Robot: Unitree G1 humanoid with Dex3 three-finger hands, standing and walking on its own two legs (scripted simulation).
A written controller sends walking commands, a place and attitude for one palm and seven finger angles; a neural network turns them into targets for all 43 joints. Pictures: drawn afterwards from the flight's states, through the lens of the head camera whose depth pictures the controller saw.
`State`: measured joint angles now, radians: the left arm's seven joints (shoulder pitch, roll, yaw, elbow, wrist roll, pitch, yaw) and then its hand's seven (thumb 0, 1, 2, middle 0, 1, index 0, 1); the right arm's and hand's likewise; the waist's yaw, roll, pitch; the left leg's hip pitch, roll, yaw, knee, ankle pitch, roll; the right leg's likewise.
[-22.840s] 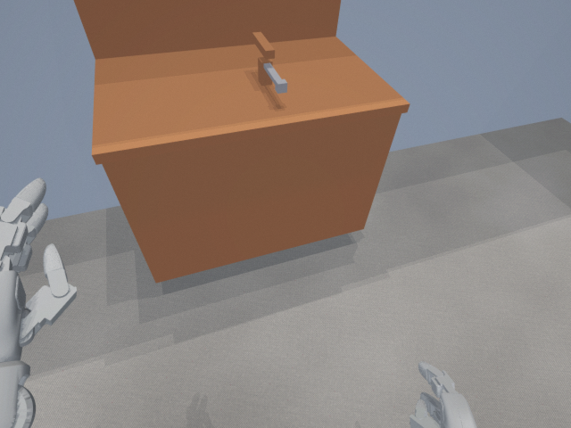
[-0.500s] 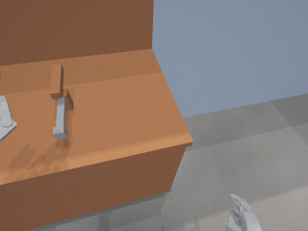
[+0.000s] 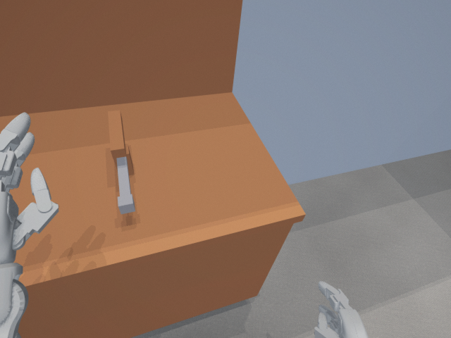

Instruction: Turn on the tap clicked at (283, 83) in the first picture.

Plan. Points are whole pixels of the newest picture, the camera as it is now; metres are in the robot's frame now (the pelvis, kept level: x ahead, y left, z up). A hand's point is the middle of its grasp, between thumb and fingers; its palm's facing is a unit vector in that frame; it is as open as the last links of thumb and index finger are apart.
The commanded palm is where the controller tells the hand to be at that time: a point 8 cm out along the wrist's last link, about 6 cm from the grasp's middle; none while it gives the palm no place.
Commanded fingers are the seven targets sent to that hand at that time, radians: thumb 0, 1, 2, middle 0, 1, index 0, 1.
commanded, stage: come to a stop and stand still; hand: left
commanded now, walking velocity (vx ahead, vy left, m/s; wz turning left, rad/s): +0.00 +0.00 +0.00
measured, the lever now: (126, 204) +0.35 +0.24 +0.01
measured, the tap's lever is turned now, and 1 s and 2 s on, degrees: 0 0 0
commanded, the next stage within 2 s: look again from close up in 1.04 s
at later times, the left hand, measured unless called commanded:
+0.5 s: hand (65, 192) +0.25 +0.26 +0.17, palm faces +0.36 -0.85 -0.39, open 7.4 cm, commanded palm +0.19 +0.29 +0.18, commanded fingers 0.00 0.90 0.90 -0.20 -0.30 -0.20 -0.30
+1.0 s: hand (85, 201) +0.24 +0.23 +0.16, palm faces +0.39 -0.85 -0.36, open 7.4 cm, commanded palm +0.18 +0.27 +0.18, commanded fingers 0.00 0.90 0.90 -0.20 -0.30 -0.20 -0.30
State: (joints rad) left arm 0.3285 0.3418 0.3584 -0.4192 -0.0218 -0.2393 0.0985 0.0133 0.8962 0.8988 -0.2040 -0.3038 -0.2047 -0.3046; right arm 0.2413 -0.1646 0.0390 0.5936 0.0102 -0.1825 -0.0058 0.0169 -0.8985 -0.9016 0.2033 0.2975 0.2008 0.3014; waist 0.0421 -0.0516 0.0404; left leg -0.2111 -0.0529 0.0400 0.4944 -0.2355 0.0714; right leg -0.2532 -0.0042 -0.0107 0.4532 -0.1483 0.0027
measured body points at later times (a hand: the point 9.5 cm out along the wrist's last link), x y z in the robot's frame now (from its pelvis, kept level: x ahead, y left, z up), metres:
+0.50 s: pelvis +0.03 +0.01 +0.00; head +0.06 +0.04 +0.45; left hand +0.22 +0.30 +0.19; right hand +0.21 -0.21 -0.07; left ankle +0.02 +0.07 -0.74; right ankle +0.06 -0.13 -0.74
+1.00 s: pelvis +0.03 -0.02 +0.01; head +0.05 +0.00 +0.46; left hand +0.22 +0.27 +0.18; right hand +0.21 -0.24 -0.07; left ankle +0.02 +0.07 -0.74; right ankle +0.06 -0.13 -0.74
